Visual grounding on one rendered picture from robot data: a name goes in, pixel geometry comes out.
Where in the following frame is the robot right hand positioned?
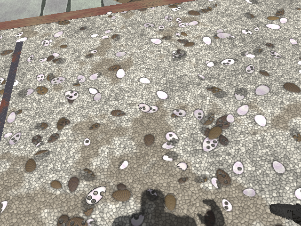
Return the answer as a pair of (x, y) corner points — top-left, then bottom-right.
(269, 203), (301, 226)

